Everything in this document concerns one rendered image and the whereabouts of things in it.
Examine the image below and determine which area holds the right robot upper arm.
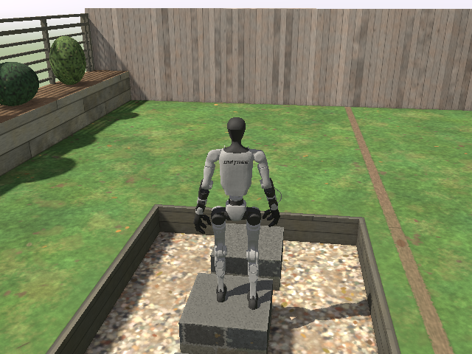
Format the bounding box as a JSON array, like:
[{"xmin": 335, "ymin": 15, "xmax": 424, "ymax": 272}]
[{"xmin": 251, "ymin": 149, "xmax": 272, "ymax": 189}]

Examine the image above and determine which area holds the robot head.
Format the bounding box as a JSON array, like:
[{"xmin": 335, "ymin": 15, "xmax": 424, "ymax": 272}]
[{"xmin": 223, "ymin": 117, "xmax": 249, "ymax": 153}]

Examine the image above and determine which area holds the left robot hand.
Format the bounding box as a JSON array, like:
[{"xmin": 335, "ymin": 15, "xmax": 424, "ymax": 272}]
[{"xmin": 193, "ymin": 214, "xmax": 211, "ymax": 234}]

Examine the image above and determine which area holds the left robot upper arm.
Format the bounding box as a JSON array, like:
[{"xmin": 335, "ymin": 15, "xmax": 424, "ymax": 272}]
[{"xmin": 201, "ymin": 149, "xmax": 221, "ymax": 190}]

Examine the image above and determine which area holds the right robot hand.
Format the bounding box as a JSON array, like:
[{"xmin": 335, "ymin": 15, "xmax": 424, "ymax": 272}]
[{"xmin": 263, "ymin": 208, "xmax": 280, "ymax": 227}]

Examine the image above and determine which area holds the robot right foot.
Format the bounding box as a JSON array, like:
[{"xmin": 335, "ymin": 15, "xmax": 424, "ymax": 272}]
[{"xmin": 247, "ymin": 290, "xmax": 258, "ymax": 310}]

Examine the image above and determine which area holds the left robot forearm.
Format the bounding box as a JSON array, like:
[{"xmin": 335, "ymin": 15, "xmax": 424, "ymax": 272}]
[{"xmin": 195, "ymin": 179, "xmax": 209, "ymax": 215}]

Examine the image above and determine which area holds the right robot forearm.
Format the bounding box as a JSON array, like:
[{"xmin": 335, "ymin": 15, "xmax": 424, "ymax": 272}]
[{"xmin": 264, "ymin": 178, "xmax": 278, "ymax": 210}]

